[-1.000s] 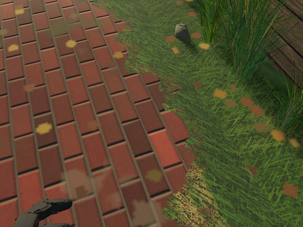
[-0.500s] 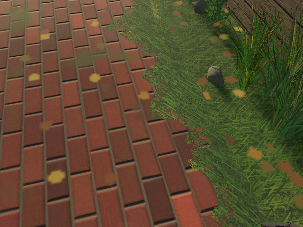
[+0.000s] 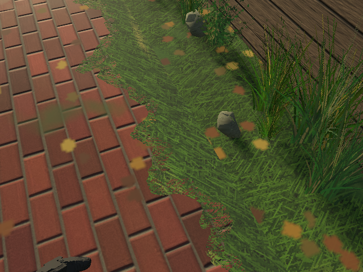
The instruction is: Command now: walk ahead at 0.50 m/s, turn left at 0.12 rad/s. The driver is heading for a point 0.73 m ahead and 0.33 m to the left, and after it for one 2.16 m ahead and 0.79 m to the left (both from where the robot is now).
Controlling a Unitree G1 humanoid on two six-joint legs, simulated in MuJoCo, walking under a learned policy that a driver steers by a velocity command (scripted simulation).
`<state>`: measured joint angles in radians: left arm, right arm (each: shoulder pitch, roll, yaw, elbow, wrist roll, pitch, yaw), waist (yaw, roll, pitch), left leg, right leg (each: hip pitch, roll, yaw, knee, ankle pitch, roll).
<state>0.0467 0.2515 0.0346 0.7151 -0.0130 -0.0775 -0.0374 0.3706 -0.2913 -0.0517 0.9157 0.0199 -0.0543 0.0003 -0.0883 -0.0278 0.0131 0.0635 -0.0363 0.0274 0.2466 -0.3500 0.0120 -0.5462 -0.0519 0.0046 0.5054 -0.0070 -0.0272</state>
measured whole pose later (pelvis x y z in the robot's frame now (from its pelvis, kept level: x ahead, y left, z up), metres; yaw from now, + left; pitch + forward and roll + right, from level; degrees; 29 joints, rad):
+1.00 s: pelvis +0.54 +0.10 +0.00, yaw +32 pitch +2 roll +0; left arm 0.00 0.28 0.05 0.73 -0.01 -0.11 -0.02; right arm 0.36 -0.29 -0.08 0.75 0.02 -0.04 -0.02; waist -0.09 -0.04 0.02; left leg -0.08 -0.11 -0.19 0.42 -0.35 0.06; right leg -0.54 -0.02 0.09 0.50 0.01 0.04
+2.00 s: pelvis +0.94 +0.46 +0.00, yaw +36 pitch +1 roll +3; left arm 0.10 0.27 0.05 0.80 -0.02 -0.03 -0.05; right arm 0.32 -0.27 -0.08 0.82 0.00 -0.08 -0.01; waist -0.06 -0.04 0.03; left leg 0.09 -0.02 0.26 0.22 -0.32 0.00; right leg -0.65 -0.10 0.00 0.69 0.00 -0.02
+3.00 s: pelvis +1.45 +0.69 +0.00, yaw +0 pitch +2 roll +2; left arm 0.11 0.29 0.06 0.62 -0.02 -0.02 -0.04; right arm 0.32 -0.30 -0.07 0.85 0.01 -0.08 0.00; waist -0.09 -0.04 0.04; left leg 0.05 0.00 0.20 0.24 -0.31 -0.01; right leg -0.67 -0.09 0.01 0.71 -0.02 -0.02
